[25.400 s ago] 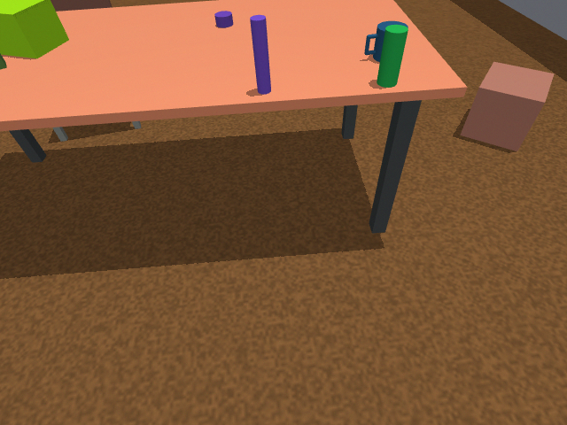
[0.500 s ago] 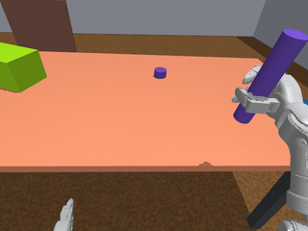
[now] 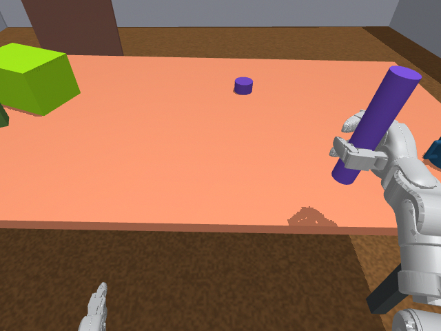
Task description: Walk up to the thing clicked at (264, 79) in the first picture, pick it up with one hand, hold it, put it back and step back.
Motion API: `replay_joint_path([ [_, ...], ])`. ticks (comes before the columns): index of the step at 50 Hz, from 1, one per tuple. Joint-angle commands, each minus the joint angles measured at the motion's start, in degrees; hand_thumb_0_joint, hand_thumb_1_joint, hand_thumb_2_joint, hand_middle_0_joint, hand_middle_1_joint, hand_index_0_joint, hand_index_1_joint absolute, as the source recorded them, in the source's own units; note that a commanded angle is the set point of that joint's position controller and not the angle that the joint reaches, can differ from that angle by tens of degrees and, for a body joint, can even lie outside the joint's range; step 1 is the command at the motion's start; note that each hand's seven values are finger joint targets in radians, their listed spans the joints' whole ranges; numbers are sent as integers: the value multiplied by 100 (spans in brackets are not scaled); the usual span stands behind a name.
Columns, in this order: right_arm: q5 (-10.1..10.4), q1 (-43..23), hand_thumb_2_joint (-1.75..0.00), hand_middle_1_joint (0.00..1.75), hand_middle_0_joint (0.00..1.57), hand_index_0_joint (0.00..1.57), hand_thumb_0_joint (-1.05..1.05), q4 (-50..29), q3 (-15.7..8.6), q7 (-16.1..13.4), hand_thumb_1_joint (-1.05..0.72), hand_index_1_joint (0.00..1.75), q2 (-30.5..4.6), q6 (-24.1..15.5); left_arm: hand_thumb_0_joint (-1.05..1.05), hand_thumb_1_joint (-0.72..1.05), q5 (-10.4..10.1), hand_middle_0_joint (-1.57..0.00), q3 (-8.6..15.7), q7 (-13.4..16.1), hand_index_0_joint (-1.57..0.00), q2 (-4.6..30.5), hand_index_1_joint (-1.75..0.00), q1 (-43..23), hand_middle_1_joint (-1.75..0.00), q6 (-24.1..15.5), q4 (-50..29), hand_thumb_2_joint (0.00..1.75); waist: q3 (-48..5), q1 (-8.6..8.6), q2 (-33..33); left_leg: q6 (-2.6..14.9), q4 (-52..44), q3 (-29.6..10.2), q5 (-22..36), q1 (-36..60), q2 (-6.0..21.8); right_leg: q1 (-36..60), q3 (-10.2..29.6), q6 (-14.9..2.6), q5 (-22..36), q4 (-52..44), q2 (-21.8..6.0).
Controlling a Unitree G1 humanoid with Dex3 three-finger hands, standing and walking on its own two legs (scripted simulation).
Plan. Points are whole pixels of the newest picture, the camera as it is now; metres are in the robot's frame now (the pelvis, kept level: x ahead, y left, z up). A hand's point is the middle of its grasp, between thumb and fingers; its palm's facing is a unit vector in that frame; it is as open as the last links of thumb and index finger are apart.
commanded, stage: crouch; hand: right
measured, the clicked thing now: (368, 133) +0.37 -0.19 +0.22
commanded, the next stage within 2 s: lower in 0.50 s
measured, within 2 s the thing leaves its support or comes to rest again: neither
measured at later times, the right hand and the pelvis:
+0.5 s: hand (338, 153) +0.41 -0.18 +0.15, palm faces +0.11 +0.99 -0.01, open 5.2 cm; pelvis +0.00 +0.00 +0.00, yaw +1 degrees
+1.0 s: hand (325, 174) +0.42 -0.17 +0.09, palm faces +0.09 +1.00 +0.01, open 5.2 cm; pelvis +0.01 -0.01 -0.01, yaw +1 degrees
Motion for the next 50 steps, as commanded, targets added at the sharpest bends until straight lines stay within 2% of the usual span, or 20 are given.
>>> replay_joint_path([
  [1,62,-3198,-137,149,148,148,0,-1227,-244,-75,-69,149,-1349,-1197,0,-55,25,-5,285,145,-5,771,-6,-802,-6,-387,-865,6,-1687,8,78,0,-628,315,805,-160,-133,946,-175,-238,416,-395,131],
  [5,22,-3024,-135,147,145,145,0,-549,-160,-63,-67,147,-1231,-1597,0,-54,38,-5,1,191,-6,478,-6,-821,-6,-361,-814,6,-1628,2,238,-14,-623,269,886,-107,-126,792,-195,-246,511,-340,126],
  [10,-16,-2924,-136,147,144,144,0,-12,-382,-2,-64,147,-1543,-1988,0,-54,77,-6,173,202,-6,739,-5,-697,-6,-276,-895,5,-1653,5,304,-41,-632,233,1143,-25,-103,673,-251,-262,704,-320,159],
  [14,-36,-3008,-134,145,142,143,0,239,-280,23,-62,145,-1421,-2310,0,-54,79,-6,21,133,-6,542,-5,-475,-6,-216,-978,5,-1530,76,407,-55,-675,178,1033,-70,-91,600,-290,-280,571,-343,160],
  [19,-31,-3141,-132,143,140,141,0,429,-137,47,-64,143,-1298,-2667,0,-54,68,-6,105,119,-6,596,-5,-292,-6,-159,-997,5,-1509,159,227,-24,-655,223,963,-213,-140,657,-288,-265,467,-385,133],
  [21,-40,-3278,-131,142,140,140,0,310,-161,33,-63,142,-1388,-2792,0,-54,74,-6,207,133,-6,743,-5,-436,-6,-141,-1192,5,-1823,163,205,-25,-617,203,1139,-132,-123,786,-281,-266,635,-340,135],
  [22,-54,-3318,-131,142,140,141,0,309,-54,44,-63,143,-1252,-2842,0,-54,67,-6,49,120,-6,624,-5,-576,-6,-148,-1350,5,-1972,136,177,-16,-573,227,1287,-126,-142,894,-280,-245,807,-332,119],
  [24,-62,-3243,-132,142,140,140,0,492,-86,25,-63,143,-1346,-2945,0,-54,75,-6,248,163,-6,778,-6,-256,-6,-47,-1061,5,-1769,197,170,-2,-587,236,1231,-199,-149,780,-263,-250,739,-341,117],
  [25,-31,-3263,-131,142,140,140,0,403,-43,45,-65,142,-1224,-3003,0,-54,53,-6,-12,139,-6,635,-5,-672,-6,-92,-1550,5,-2032,115,277,-8,-550,273,1309,-74,-166,881,-235,-240,857,-336,93],
  [26,-57,-3250,-131,142,140,140,0,568,-36,44,-65,142,-1235,-3030,0,-54,64,-6,95,161,-6,657,-5,-570,-6,-69,-1331,5,-2078,153,144,5,-507,273,1402,-128,-171,926,-235,-222,962,-307,75],
  [27,-58,-3152,-134,145,142,143,0,676,-67,40,-65,145,-1276,-3057,0,-54,65,-6,-17,141,-6,533,-5,-431,-6,-19,-1125,5,-1793,84,12,22,-523,295,1277,-207,-184,797,-239,-200,876,-359,71],
  [31,-70,-3264,-136,147,143,144,0,629,-148,21,-66,147,-1413,-3245,0,-55,75,-5,38,146,-5,642,-6,-433,-6,88,-1441,6,-2031,136,137,6,-519,243,1502,-52,-160,805,-283,-233,1032,-299,104],
  [33,-42,-2768,-135,146,143,143,0,1144,-139,39,-65,146,-1257,-3253,0,-55,64,-5,282,166,-5,850,-6,-330,-5,149,-1379,6,-1649,190,304,8,-546,279,1300,-253,-192,679,-267,-236,830,-353,75],
  [35,-34,-2539,-134,145,142,142,0,1331,-78,55,-63,145,-1051,-3383,0,-55,71,-5,105,96,-5,622,-5,-184,-5,227,-1324,6,-1453,154,405,6,-552,260,1223,-287,-187,464,-284,-259,741,-332,90],
  [37,-69,-2905,-133,144,141,141,0,1053,-163,40,-64,144,-1298,-3574,0,-55,63,-5,82,79,-5,581,-5,-382,-5,238,-1558,6,-1654,129,226,12,-500,216,1230,-217,-170,445,-309,-252,745,-291,99],
  [41,-50,-2953,-133,144,141,142,0,917,-106,70,-65,144,-1218,-3895,0,-54,74,-5,261,90,-5,794,-5,-418,-5,322,-1815,5,-2052,272,237,4,-366,204,1421,-216,-185,561,-292,-254,899,-145,84],
  [44,-68,-2923,-132,143,142,142,0,981,-48,76,-68,143,-1153,-4122,0,-55,66,-5,144,116,-5,617,-5,-355,-5,407,-1746,6,-2078,249,171,-5,-296,139,1469,-218,-132,443,-315,-271,917,-13,120],
  [45,-69,-2937,-133,144,142,142,0,987,-99,63,-67,144,-1208,-4181,0,-55,73,-5,306,161,-5,840,-6,-455,-5,403,-1908,6,-2322,280,253,-12,-247,126,1592,-237,-142,559,-308,-273,1018,53,108],
  [48,-62,-2668,-135,146,144,144,0,1334,-25,72,-68,146,-1063,-4302,0,-55,80,-5,277,192,-5,799,-6,-176,-5,489,-1769,6,-2018,363,354,-16,-223,162,1483,-426,-160,375,-272,-288,891,87,94],
  [50,-109,-2908,-137,148,145,145,0,1091,-70,41,-67,148,-1234,-4454,0,-56,86,-5,98,187,-5,632,-6,-488,-5,492,-1882,7,-2184,211,61,16,-164,153,1385,-383,-148,307,-282,-252,840,95,93],
])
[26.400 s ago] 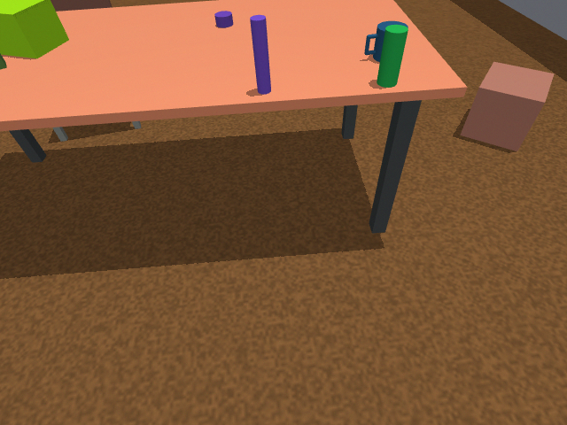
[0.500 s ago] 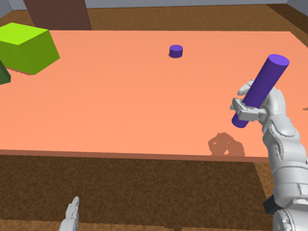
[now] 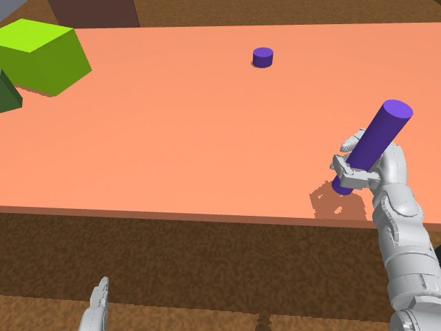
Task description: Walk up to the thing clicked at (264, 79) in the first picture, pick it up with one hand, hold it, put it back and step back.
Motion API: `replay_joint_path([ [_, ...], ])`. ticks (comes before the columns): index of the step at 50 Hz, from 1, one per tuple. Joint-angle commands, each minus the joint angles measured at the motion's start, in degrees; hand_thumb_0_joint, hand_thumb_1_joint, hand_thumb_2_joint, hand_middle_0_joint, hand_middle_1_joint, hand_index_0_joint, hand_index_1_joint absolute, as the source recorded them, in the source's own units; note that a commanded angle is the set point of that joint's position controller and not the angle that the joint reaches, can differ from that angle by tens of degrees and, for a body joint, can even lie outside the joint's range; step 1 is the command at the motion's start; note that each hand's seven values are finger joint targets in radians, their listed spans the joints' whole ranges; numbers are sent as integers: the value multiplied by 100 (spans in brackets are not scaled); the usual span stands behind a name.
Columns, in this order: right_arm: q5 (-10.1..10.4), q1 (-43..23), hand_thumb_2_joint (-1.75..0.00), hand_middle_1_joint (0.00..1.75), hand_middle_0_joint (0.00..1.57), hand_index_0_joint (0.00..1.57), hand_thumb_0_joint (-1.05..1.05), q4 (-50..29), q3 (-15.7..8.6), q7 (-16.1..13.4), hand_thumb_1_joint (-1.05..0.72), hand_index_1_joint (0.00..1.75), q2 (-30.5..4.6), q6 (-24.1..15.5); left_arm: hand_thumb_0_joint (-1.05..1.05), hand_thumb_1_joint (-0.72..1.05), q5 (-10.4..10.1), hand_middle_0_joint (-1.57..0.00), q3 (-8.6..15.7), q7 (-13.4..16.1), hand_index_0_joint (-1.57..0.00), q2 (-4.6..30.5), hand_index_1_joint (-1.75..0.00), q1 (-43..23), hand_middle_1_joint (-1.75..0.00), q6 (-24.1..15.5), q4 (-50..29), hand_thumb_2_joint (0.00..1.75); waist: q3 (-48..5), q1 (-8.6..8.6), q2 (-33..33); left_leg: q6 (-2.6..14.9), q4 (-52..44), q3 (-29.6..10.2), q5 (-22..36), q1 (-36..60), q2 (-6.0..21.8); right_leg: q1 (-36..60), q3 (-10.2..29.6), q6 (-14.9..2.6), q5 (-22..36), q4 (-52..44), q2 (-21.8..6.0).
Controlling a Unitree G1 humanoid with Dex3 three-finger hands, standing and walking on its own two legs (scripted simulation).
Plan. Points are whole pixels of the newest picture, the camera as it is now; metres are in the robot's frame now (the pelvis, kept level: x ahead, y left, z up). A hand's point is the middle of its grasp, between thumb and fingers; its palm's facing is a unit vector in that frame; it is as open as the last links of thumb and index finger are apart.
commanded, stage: lower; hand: right
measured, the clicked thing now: (365, 154) +0.40 -0.19 +0.12
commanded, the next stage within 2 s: loosen in 0.70 s
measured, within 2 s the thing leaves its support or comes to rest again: rests again in 1.74 s
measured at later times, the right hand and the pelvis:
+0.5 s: hand (340, 176) +0.41 -0.17 +0.06, palm faces +0.11 +0.99 +0.01, open 5.2 cm; pelvis +0.00 +0.00 -0.01, yaw +0 degrees
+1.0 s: hand (340, 178) +0.41 -0.17 +0.05, palm faces +0.11 +0.99 +0.01, open 5.2 cm; pelvis -0.01 +0.00 -0.03, yaw +0 degrees
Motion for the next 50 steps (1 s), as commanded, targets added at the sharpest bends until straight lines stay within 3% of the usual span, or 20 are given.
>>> replay_joint_path([
  [1,81,-2693,-138,150,146,147,0,-1493,-223,-54,-65,150,-1264,-805,0,-55,9,-5,145,77,-5,577,-6,-380,-5,-239,-878,6,-2012,-82,-293,72,-435,288,1418,322,-109,1043,-174,-195,1020,-330,133],
  [3,105,-2390,-139,151,147,147,0,-1223,-32,-20,-67,151,-875,-861,0,-55,16,-5,44,44,-5,458,-6,-241,-5,-204,-908,6,-1993,11,-154,59,-407,255,1520,318,-103,930,-188,-215,1073,-247,149],
  [5,66,-2652,-140,151,146,147,0,-1451,-298,-59,-66,151,-1393,-947,0,-55,37,-5,446,124,-5,967,-6,-371,-5,-185,-1064,6,-2335,41,-215,52,-331,243,1668,309,-107,1122,-191,-215,1214,-183,133],
  [7,53,-2497,-141,153,148,149,0,-1239,-124,-51,-67,153,-1072,-990,0,-55,51,-5,223,63,-5,702,-6,-134,-5,-149,-970,6,-1986,45,-321,76,-299,291,1511,121,-128,970,-168,-188,1122,-195,116],
  [9,75,-2575,-141,154,148,149,0,-1186,-106,-40,-64,154,-972,-1066,0,-55,37,-5,292,83,-5,758,-5,-247,-5,-175,-1218,6,-2188,133,-106,66,-243,317,1524,70,-154,1001,-134,-202,1157,-132,91],
  [11,51,-2531,-140,152,146,148,0,-1045,-210,-57,-63,152,-1173,-1148,0,-56,49,-5,247,65,-5,695,-6,-155,-5,-145,-1081,6,-1945,38,-174,72,-225,300,1330,43,-134,743,-162,-210,934,-119,115],
  [13,71,-2541,-140,152,147,148,0,-1044,-171,-31,-64,152,-1052,-1197,0,-56,47,-5,442,73,-4,889,-6,-156,-5,-160,-1345,6,-2148,171,-89,71,-190,289,1289,-57,-146,831,-137,-228,874,-89,99],
  [14,51,-2660,-140,152,146,147,0,-1165,-204,-59,-63,152,-1136,-1261,0,-56,63,-5,353,58,-4,856,-6,-405,-5,-178,-1518,6,-2248,57,-175,79,-162,282,1258,47,-131,791,-143,-211,863,-69,105],
  [15,31,-2667,-139,151,145,146,0,-978,-192,-60,-63,151,-1105,-1283,0,-56,67,-5,429,74,-5,869,-6,-190,-5,-162,-1348,6,-2218,158,-148,69,-143,270,1243,-94,-134,794,-152,-227,818,1,104],
  [20,27,-2665,-139,151,145,146,0,-968,-196,-64,-62,151,-1063,-1403,0,-56,71,-5,345,50,-4,839,-6,-137,-5,-154,-1684,7,-2384,111,-98,82,-19,281,1391,-70,-141,768,-122,-214,1026,81,98],
  [23,6,-2374,-139,150,145,146,0,-573,-171,-63,-64,150,-948,-1450,0,-56,70,-5,331,20,-4,738,-6,15,-5,-132,-1549,7,-2053,112,-169,99,6,259,1184,-201,-128,482,-137,-214,807,118,118],
  [26,-38,-2683,-138,150,145,146,0,-825,-227,-71,-64,150,-1107,-1566,0,-57,93,-5,238,3,-4,673,-6,-5,-5,-122,-1646,7,-2367,97,-248,86,95,204,1363,-146,-116,515,-174,-217,954,248,128],
  [29,-24,-2355,-138,150,145,146,0,-482,-243,-49,-65,150,-1032,-1559,0,-56,105,-5,449,7,-4,846,-6,258,-5,-81,-1451,7,-2090,141,-205,95,134,228,1218,-314,-124,304,-163,-224,788,271,130],
  [31,-56,-2646,-139,151,146,147,0,-838,-216,-54,-66,151,-1070,-1626,0,-57,84,-5,333,-5,-4,825,-6,-254,-5,-122,-2221,7,-2539,164,-1,72,129,195,1274,-113,-115,425,-164,-245,810,324,131],
  [33,-63,-2197,-138,149,145,145,0,-151,-241,-57,-66,149,-987,-1573,0,-56,104,-5,526,25,-4,952,-6,246,-5,-53,-1583,6,-1954,189,-13,84,184,251,1083,-465,-146,185,-149,-234,639,316,110],
  [35,-47,-2341,-137,148,144,145,0,-412,-157,-35,-66,149,-861,-1614,0,-57,93,-5,496,-14,-4,945,-6,92,-5,-65,-2024,7,-2204,225,39,92,222,253,1124,-453,-149,301,-115,-227,726,328,96],
  [36,-80,-2493,-137,148,144,145,0,-431,-270,-65,-64,149,-1080,-1640,0,-57,95,-5,523,-7,-4,943,-6,104,-5,-51,-1957,7,-2129,188,-10,88,203,249,1042,-467,-140,219,-148,-234,635,353,107],
  [39,-66,-2208,-135,146,142,143,0,-44,-188,-38,-65,146,-767,-1609,0,-57,108,-5,354,-58,-4,683,-6,426,-5,-3,-1792,6,-1630,223,170,71,166,186,680,-653,-119,-206,-178,-272,229,396,135],
  [40,-88,-2105,-134,145,141,142,0,23,-262,-35,-63,145,-880,-1623,0,-57,104,-5,460,-60,-4,797,-5,244,-4,-6,-1898,6,-1689,190,196,68,176,135,599,-656,-88,-267,-180,-276,180,425,144],
  [50,-135,-2334,-70,95,118,117,0,-235,-305,-12,-17,95,-1016,-1551,0,-51,102,-6,449,-91,-7,848,-5,288,-6,66,-2374,3,-1902,158,64,102,295,189,314,-783,-131,-253,-131,-254,-73,433,103],
])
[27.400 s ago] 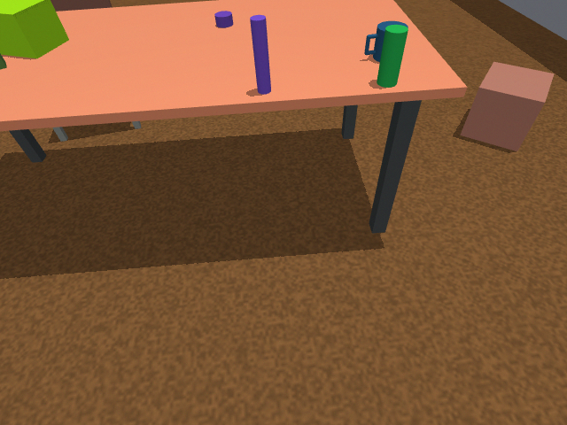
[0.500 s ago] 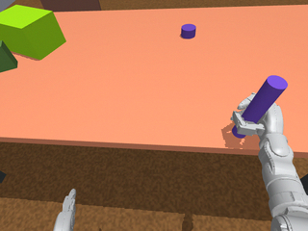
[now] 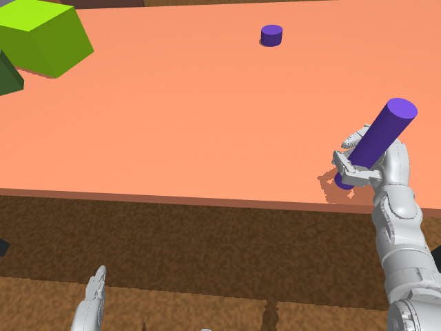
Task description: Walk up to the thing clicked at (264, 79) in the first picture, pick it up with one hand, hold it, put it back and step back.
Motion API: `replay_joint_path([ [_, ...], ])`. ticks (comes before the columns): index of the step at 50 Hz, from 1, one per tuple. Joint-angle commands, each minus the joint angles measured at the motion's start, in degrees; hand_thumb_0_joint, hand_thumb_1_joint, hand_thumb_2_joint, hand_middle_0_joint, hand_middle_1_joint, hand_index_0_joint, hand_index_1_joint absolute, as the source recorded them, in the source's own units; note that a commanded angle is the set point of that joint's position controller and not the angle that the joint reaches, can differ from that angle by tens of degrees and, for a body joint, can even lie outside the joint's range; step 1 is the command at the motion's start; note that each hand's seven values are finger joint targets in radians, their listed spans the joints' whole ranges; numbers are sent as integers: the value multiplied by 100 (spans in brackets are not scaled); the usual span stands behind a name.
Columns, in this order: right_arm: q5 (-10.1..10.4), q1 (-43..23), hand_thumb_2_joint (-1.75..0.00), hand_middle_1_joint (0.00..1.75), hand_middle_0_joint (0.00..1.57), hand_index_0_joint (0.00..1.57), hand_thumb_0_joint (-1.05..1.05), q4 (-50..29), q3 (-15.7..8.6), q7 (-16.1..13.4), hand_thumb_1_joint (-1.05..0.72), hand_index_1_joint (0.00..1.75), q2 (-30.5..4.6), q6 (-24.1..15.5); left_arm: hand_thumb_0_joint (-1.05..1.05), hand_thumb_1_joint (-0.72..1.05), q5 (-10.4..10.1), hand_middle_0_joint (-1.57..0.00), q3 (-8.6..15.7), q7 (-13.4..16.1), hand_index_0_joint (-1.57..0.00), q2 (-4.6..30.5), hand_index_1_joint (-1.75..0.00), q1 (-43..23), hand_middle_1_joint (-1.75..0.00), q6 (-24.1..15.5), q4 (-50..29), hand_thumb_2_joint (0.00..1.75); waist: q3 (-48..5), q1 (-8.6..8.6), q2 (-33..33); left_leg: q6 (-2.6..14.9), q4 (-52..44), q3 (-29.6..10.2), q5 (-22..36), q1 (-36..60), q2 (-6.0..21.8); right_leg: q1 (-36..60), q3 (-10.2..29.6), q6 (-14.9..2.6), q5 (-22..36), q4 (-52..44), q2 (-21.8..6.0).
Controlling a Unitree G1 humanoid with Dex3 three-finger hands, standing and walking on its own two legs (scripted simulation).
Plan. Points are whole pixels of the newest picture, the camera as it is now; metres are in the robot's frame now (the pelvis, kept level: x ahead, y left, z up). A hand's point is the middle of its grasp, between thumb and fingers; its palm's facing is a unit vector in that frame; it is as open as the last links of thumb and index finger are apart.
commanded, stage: open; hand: right
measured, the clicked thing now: (368, 151) +0.42 -0.19 +0.11
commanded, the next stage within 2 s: withdraw in 0.36 s
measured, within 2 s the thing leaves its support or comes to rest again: rests again in 0.74 s
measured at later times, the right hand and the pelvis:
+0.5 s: hand (349, 163) +0.42 -0.17 +0.07, palm faces +0.12 +0.99 +0.01, open 15.0 cm; pelvis +0.01 +0.00 +0.00, yaw +0 degrees
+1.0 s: hand (433, 97) +0.43 -0.25 +0.21, palm faces +0.16 +0.99 -0.03, open 17.6 cm; pelvis +0.02 +0.00 +0.02, yaw -1 degrees
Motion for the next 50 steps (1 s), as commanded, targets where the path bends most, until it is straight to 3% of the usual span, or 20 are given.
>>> replay_joint_path([
  [1,16,-1918,-69,91,110,109,0,-832,-113,-48,-9,91,-960,-231,0,-54,3,-5,475,76,-6,852,-5,-125,-5,-279,-1073,5,-1622,97,73,120,-826,234,726,447,-100,962,-140,-251,327,-670,115],
  [3,11,-1881,-57,80,102,101,0,-910,-152,-55,3,80,-1023,-209,0,-54,-5,-5,444,65,-5,862,-5,-98,-5,-265,-1126,5,-1671,13,25,134,-773,254,775,475,-113,960,-132,-236,381,-691,114],
  [4,44,-2280,-52,76,99,99,0,-1512,-155,-54,8,76,-1154,-290,0,-54,-6,-5,387,60,-5,806,-5,-177,-5,-270,-1260,5,-1922,-41,-226,139,-777,224,807,589,-90,1078,-154,-219,435,-672,125],
  [6,63,-2167,-43,68,95,94,0,-1256,-159,-79,15,68,-1060,-277,0,-55,0,-5,507,100,-5,918,-5,-13,-5,-280,-1155,6,-1982,32,-83,141,-709,309,926,550,-143,1194,-118,-214,539,-667,101],
  [11,62,-1926,-26,47,69,68,0,-1160,-164,-127,35,47,-1077,-289,0,-56,-1,-5,389,122,-4,831,-6,-23,-5,-285,-1088,7,-1917,-28,-79,128,-726,237,1032,642,-105,1070,-154,-225,644,-581,124],
  [13,84,-2219,-20,38,57,56,0,-1798,-140,-124,41,38,-1137,-352,0,-56,-3,-5,354,126,-5,850,-6,-176,-5,-298,-1288,6,-2270,-57,-313,146,-661,271,1324,728,-120,1403,-137,-195,981,-599,103],
  [14,61,-2118,-18,35,53,52,0,-1389,-82,-131,44,35,-1056,-314,0,-55,4,-5,439,144,-4,868,-5,11,-5,-285,-1116,6,-2007,49,-244,143,-679,296,1301,628,-130,1316,-150,-207,942,-587,109],
  [20,103,-1999,-9,17,26,25,0,-1647,-179,-85,52,17,-1105,-293,0,-55,-4,-5,470,132,-4,918,-5,-7,-5,-239,-1084,6,-2001,-1,-160,120,-678,280,1573,738,-106,1309,-160,-231,1190,-548,116],
  [23,76,-1784,-4,10,15,15,0,-1418,30,-46,56,10,-817,-257,0,-56,-6,-5,373,111,-4,784,-5,-37,-5,-231,-1048,6,-1754,50,-111,120,-670,291,1503,654,-111,1198,-158,-231,1106,-571,116],
  [24,94,-1775,-8,10,9,10,0,-1415,-121,-56,54,10,-932,-275,0,-52,-3,-6,341,102,-6,743,-5,-9,-5,-230,-1029,4,-1765,2,-93,102,-694,256,1497,687,-92,1151,-181,-246,1072,-517,128],
  [27,78,-2054,-6,8,8,8,0,-1892,-135,-52,54,8,-1127,-314,0,-52,-15,-5,244,111,-6,709,-5,-21,-5,-216,-1342,3,-2264,0,-156,85,-710,203,1635,974,-67,1341,-202,-250,1146,-507,153],
  [29,93,-2043,-4,6,6,6,0,-2082,-359,-85,53,6,-1543,-263,0,-51,-40,-5,518,161,-6,1007,-5,125,-6,-163,-1257,3,-2293,-56,-244,86,-732,223,1774,1117,-65,1476,-211,-232,1275,-558,167],
  [31,98,-2035,-4,5,6,5,0,-2256,-242,-84,55,5,-1397,-156,0,-52,-57,-5,308,135,-6,806,-5,189,-6,-132,-1270,3,-2327,-127,-518,115,-739,262,1906,1140,-71,1713,-203,-182,1527,-636,158],
  [33,150,-2139,-3,5,6,5,0,-2456,-429,-106,55,5,-1689,-46,0,-52,-103,-5,577,208,-5,1065,-5,58,-5,-117,-1220,3,-2285,-144,-491,126,-813,320,1833,1184,-88,1852,-161,-166,1543,-761,136],
  [38,229,-2194,-2,4,6,5,0,-2406,-326,12,56,4,-1733,425,0,-52,-200,-5,174,269,-5,715,-4,-204,-5,-105,-830,3,-1792,-261,-467,120,-1118,335,1613,1414,-54,1838,-184,-174,1284,-1064,147],
  [39,240,-2475,-3,5,6,5,0,-2654,-472,73,58,5,-2036,534,0,-51,-219,-5,242,307,-5,888,-4,-390,-5,-122,-954,2,-2114,-278,-525,118,-1134,333,1720,1484,-58,2071,-155,-165,1427,-1103,121],
  [41,307,-2484,-2,4,6,5,0,-2473,-382,221,56,4,-2013,796,0,-51,-248,-4,86,321,-5,753,-4,-282,-5,-121,-672,2,-1751,-265,-492,108,-1250,354,1751,1556,-47,2053,-172,-170,1463,-1196,128],
  [44,389,-2477,-3,4,5,5,0,-1943,-571,477,57,4,-2271,1307,0,-51,-299,-5,143,374,-5,887,-4,-130,-5,-172,-372,2,-1529,-184,-230,71,-1394,364,1829,1560,-40,2133,-171,-214,1500,-1315,124],
  [45,398,-2529,-2,4,6,5,0,-1934,-579,583,56,4,-2381,1432,0,-51,-303,-5,11,356,-5,825,-4,-259,-5,-180,-311,2,-1332,-269,-249,69,-1456,365,1727,1526,-30,2020,-176,-218,1401,-1387,138],
  [50,518,-2624,-5,6,6,6,0,-1486,-606,1079,51,6,-2441,1955,0,-55,-301,-6,-75,300,-5,865,-7,-98,-6,-356,-97,7,-1049,-198,22,22,-1713,311,1483,1392,0,2067,-209,-282,1120,-1538,169],
])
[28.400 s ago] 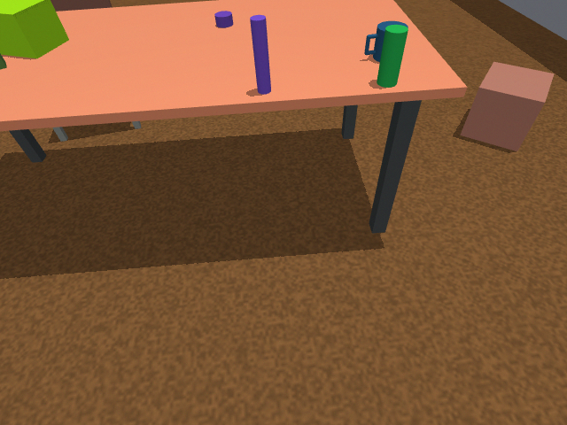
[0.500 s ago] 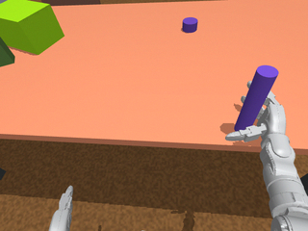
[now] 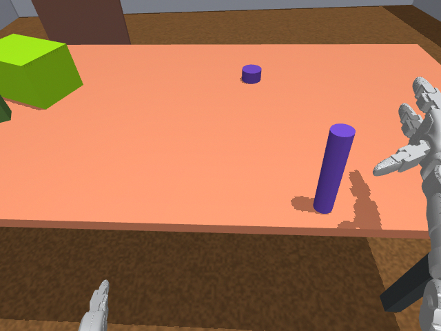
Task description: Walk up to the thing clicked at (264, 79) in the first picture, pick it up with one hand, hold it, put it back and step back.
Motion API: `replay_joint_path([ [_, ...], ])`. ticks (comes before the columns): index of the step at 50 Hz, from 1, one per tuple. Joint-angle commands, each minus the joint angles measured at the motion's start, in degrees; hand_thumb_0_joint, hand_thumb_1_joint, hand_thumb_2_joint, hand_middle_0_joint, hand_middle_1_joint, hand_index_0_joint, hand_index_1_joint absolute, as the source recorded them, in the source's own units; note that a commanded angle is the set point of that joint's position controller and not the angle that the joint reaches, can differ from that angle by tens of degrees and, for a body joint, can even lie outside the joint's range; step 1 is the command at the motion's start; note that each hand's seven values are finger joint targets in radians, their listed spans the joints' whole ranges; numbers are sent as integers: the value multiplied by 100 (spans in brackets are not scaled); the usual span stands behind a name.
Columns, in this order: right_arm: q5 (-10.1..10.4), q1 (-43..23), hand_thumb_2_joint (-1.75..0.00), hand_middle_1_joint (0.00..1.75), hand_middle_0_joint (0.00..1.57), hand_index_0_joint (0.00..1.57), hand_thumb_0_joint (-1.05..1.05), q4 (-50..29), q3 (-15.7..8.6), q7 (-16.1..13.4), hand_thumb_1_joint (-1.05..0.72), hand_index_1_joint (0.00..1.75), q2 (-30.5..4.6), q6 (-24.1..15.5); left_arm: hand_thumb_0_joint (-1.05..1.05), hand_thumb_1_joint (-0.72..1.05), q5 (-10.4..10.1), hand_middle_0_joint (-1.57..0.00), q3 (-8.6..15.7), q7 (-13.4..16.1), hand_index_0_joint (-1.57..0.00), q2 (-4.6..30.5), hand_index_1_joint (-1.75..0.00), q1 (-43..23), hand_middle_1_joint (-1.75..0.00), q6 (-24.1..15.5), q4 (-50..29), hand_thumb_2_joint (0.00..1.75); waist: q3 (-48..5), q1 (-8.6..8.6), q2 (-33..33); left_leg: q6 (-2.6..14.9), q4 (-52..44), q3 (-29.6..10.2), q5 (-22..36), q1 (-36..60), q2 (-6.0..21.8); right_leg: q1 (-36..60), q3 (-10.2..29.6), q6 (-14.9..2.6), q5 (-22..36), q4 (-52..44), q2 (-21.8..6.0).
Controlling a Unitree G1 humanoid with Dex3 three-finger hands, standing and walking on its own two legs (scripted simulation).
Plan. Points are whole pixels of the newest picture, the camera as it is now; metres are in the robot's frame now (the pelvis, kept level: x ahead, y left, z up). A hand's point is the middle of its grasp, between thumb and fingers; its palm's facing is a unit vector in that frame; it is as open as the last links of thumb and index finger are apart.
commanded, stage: rise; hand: right
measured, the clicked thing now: (331, 173) +0.41 -0.17 +0.09
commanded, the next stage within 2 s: sink last in 0.08 s
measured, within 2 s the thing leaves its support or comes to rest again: neither
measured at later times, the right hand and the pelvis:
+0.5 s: hand out of the picture +0.35 -0.36 +0.17, palm faces +0.51 +0.79 -0.33, open 17.6 cm; pelvis +0.01 -0.01 +0.01, yaw +0 degrees
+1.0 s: hand out of the picture +0.18 -0.25 +0.16, palm faces +0.40 +0.82 -0.40, open 17.3 cm; pelvis +0.01 +0.01 +0.01, yaw -2 degrees
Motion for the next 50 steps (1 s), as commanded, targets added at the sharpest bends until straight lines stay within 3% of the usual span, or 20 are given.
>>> replay_joint_path([
  [1,-450,-2278,-4,6,6,6,0,-1560,-109,-3,56,6,-2111,-209,0,-52,23,-5,156,-51,-6,561,-6,-310,-6,-404,-1170,5,-1010,-168,290,18,-905,257,1319,327,-38,954,-317,-230,995,-733,153],
  [3,-406,-1567,-3,6,6,6,0,-466,-150,-166,60,6,-1776,-164,0,-51,14,-5,278,-127,-5,630,-5,159,-6,-315,-593,4,-500,-7,397,32,-955,298,1104,167,-68,724,-312,-248,758,-812,164],
  [4,-478,-1747,-3,6,6,6,0,-981,-286,-221,59,6,-2088,-232,0,-51,23,-5,152,-196,-6,541,-5,-17,-6,-315,-827,4,-794,-163,293,30,-962,295,1164,405,-44,765,-325,-245,845,-833,186],
  [6,-636,-2073,-3,6,5,6,0,-1230,-439,-405,61,6,-2480,-348,0,-52,24,-5,232,-218,-5,603,-5,-193,-5,-297,-927,5,-1145,-187,175,60,-904,306,1390,548,-56,932,-333,-223,1138,-793,183],
  [9,-782,-2230,-3,6,6,6,0,-1664,-1032,-750,60,6,-3346,-545,0,-52,2,-5,464,-214,-5,897,-6,-250,-6,-281,-1192,5,-1772,-321,-170,93,-869,306,1565,851,-53,1267,-315,-175,1374,-804,188],
  [10,-858,-1999,-4,6,6,5,0,-1152,-935,-850,58,6,-3179,-552,0,-53,1,-5,509,-203,-5,889,-6,-228,-7,-269,-1109,7,-1517,-242,-60,107,-893,337,1533,771,-77,1230,-296,-171,1358,-828,171],
  [13,-918,-1971,-4,6,6,5,0,-1349,-920,-1133,59,6,-3063,-696,0,-53,11,-5,357,-169,-5,771,-5,-356,-6,-290,-1249,7,-1670,-332,-388,146,-913,343,1665,838,-88,1401,-284,-125,1605,-861,148],
  [17,-943,-1224,-5,6,6,5,0,-1190,-665,-1260,57,6,-2523,-701,0,-53,15,-5,500,-166,-5,808,-5,-69,-5,-345,-1111,6,-1400,-188,-518,194,-955,443,1753,647,-142,1569,-241,-78,1899,-928,78],
  [18,-926,-1249,-5,6,6,5,0,-1631,-485,-1252,56,6,-2320,-744,0,-53,-5,-5,354,-190,-5,649,-5,-270,-5,-368,-1209,6,-1526,-281,-531,208,-931,459,1873,714,-146,1665,-238,-64,2102,-919,75],
  [21,-865,-100,-5,5,6,5,0,-1950,-815,-1278,55,6,-2547,-700,0,-53,-40,-5,712,-212,-5,886,-5,165,-5,-314,-701,6,-1150,-328,-735,233,-996,491,1891,662,-156,1621,-257,-51,2219,-979,79],
  [23,-780,202,-5,5,6,5,0,-2876,-468,-1218,54,5,-1929,-730,0,-53,-44,-5,534,-280,-5,607,-5,84,-5,-320,-701,6,-1122,-303,-714,235,-1053,494,1894,743,-162,1661,-297,-69,2086,-1034,91],
  [27,-673,1772,-5,5,6,5,0,-4110,-809,-1268,52,5,-1859,-737,0,-54,-74,-6,791,-312,-5,808,-5,101,-5,-245,-507,6,-822,-406,-492,228,-1193,544,1716,954,-176,1504,-287,-88,1839,-1185,104],
  [29,-616,2322,-5,5,6,6,0,-4942,-615,-1289,51,5,-1424,-773,0,-53,-67,-6,801,-305,-5,787,-6,-87,-6,-250,-604,6,-670,-402,-475,227,-1205,565,1695,1000,-198,1509,-267,-76,1870,-1258,79],
  [34,-582,3951,-5,5,6,6,0,-6203,-772,-1465,51,5,-1090,-977,0,-53,-17,-6,913,-160,-6,757,-6,-259,-6,-208,-770,6,-479,-513,-329,200,-1261,555,1677,1246,-150,1513,-250,-113,1843,-1305,123],
  [36,-567,4633,-5,6,6,6,0,-6445,-538,-1475,52,6,-677,-985,0,-52,3,-6,1061,-104,-6,863,-6,-307,-6,-226,-931,6,-336,-448,-212,189,-1254,563,1637,1193,-155,1518,-256,-115,1785,-1315,113],
  [39,-560,5205,-5,6,6,5,0,-7028,-471,-1483,54,6,-455,-1089,0,-52,29,-6,850,-124,-6,490,-6,-150,-6,-219,-714,5,-165,-476,-351,184,-1277,549,1526,1178,-128,1441,-282,-137,1639,-1333,136],
  [40,-556,5433,-5,6,6,6,0,-7116,-439,-1485,52,6,-397,-1103,0,-53,37,-6,1010,-109,-6,555,-6,-106,-6,-220,-548,5,-104,-461,-337,178,-1273,557,1533,1165,-127,1440,-277,-144,1651,-1333,141],
  [42,-551,5768,-6,6,6,6,0,-7342,-422,-1474,51,6,-329,-1175,0,-52,58,-6,876,-137,-6,486,-6,-222,-6,-264,-754,5,-9,-479,-198,145,-1291,537,1555,1175,-87,1364,-302,-168,1604,-1281,181],
  [44,-566,5555,-5,6,6,6,0,-7501,-370,-1466,52,6,-293,-1212,0,-53,68,-6,964,-94,-6,501,-6,-213,-6,-284,-688,5,93,-321,-152,119,-1338,515,1312,985,-83,1414,-299,-193,1301,-1321,185],
  [50,-597,5644,-6,6,5,6,0,-7269,-379,-1424,52,6,-167,-1384,0,-52,107,-6,1188,-58,-6,641,-6,-254,-6,-404,-443,5,438,-345,236,92,-1490,515,659,715,-35,1387,-277,-211,729,-1398,244],
])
